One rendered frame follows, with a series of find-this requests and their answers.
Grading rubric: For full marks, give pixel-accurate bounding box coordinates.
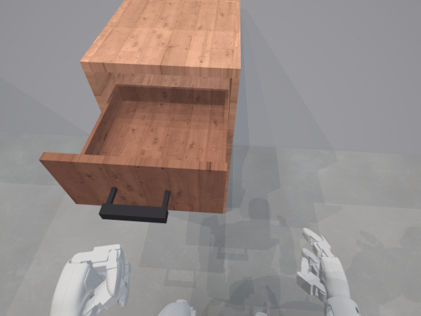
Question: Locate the right robot forearm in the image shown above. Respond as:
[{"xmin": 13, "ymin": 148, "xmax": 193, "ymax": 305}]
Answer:
[{"xmin": 324, "ymin": 296, "xmax": 361, "ymax": 316}]

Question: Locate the handle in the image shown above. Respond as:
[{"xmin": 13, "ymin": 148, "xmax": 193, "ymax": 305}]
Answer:
[{"xmin": 99, "ymin": 187, "xmax": 170, "ymax": 223}]

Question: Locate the cabinet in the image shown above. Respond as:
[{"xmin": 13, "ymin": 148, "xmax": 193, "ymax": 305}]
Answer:
[{"xmin": 80, "ymin": 0, "xmax": 241, "ymax": 213}]

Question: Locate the robot left hand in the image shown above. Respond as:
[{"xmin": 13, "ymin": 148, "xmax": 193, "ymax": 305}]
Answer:
[{"xmin": 49, "ymin": 244, "xmax": 132, "ymax": 316}]

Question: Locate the drawer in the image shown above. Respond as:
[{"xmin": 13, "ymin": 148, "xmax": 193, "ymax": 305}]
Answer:
[{"xmin": 39, "ymin": 84, "xmax": 229, "ymax": 214}]

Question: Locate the robot right hand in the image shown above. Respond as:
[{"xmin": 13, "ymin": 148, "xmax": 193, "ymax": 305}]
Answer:
[{"xmin": 297, "ymin": 228, "xmax": 351, "ymax": 305}]

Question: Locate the robot left thigh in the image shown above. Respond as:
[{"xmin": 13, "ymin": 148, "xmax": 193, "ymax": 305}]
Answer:
[{"xmin": 158, "ymin": 303, "xmax": 196, "ymax": 316}]

